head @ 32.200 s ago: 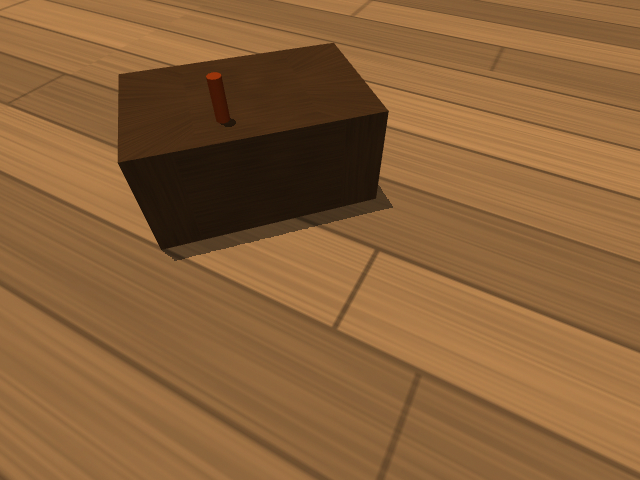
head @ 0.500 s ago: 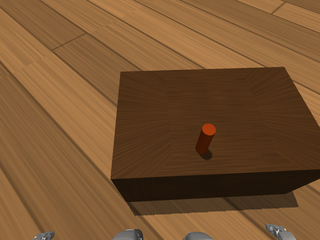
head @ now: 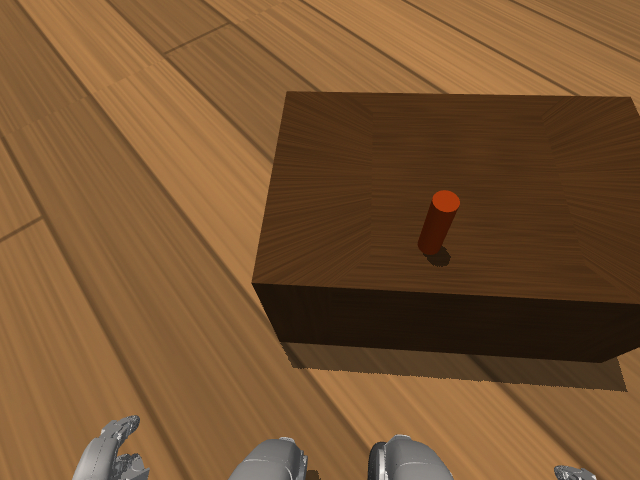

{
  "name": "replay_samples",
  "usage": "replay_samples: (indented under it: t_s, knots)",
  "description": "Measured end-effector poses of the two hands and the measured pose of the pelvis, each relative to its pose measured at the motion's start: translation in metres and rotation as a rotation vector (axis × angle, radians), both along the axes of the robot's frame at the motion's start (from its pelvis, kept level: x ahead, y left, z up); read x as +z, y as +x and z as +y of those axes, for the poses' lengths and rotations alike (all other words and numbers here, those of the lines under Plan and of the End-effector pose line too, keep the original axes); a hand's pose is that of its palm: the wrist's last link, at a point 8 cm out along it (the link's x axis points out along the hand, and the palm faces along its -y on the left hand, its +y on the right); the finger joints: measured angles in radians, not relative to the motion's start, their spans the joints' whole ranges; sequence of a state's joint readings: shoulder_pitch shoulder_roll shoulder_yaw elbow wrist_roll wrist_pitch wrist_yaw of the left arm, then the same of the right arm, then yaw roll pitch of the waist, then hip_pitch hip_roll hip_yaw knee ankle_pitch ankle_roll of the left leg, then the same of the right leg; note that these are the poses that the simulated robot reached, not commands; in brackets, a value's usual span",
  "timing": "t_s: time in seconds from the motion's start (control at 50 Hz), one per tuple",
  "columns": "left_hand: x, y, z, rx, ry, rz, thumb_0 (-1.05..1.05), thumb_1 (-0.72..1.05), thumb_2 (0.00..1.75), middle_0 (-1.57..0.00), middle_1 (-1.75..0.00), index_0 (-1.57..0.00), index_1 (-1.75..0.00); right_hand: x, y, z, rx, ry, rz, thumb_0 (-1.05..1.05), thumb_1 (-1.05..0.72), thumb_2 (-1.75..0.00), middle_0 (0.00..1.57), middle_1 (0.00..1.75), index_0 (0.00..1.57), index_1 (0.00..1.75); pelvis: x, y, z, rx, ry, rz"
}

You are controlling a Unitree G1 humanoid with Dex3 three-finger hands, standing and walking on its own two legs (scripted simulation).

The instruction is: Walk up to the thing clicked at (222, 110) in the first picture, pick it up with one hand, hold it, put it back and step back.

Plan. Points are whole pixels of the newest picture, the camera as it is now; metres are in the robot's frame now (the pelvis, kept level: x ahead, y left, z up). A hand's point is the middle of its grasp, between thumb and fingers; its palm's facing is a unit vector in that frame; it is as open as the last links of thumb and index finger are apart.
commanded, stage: step back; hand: right
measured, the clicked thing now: (436, 225) +0.57 -0.20 -0.23
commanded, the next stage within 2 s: none
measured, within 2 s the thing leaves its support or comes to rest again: neither
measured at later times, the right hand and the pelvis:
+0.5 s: hand out of the picture -0.03 -0.21 -0.14, palm faces +0.04 +0.93 -0.38, open 7.4 cm; pelvis -0.14 +0.05 +0.00, yaw -7 degrees
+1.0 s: hand out of the picture -0.25 -0.20 -0.14, palm faces +0.03 +0.91 -0.42, open 7.4 cm; pelvis -0.29 +0.08 +0.00, yaw -4 degrees
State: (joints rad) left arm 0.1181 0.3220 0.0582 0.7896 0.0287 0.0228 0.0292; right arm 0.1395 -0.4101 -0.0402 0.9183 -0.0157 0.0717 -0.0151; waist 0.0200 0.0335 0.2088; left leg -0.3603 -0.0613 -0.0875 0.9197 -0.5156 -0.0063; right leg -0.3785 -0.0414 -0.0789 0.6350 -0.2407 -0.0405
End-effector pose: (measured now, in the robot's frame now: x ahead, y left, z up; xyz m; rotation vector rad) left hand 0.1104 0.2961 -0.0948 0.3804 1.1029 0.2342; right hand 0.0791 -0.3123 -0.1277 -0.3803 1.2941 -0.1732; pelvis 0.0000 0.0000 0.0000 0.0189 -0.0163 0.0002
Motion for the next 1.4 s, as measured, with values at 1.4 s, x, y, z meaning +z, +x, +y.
replay_samples:
  t_s: [1.4]
  knots:
    - [-0.001,-0.439,0.067,-0.078,0.015,0.129,0.00,0.90,0.90,-0.21,-0.30,-0.21,-0.30,0.017,-0.437,0.051,-0.115,-0.022,-0.146,0.01,-0.90,-0.90,0.20,0.30,0.21,0.30,0.002,-0.423,0.062,-0.133,0.013,-0.003]
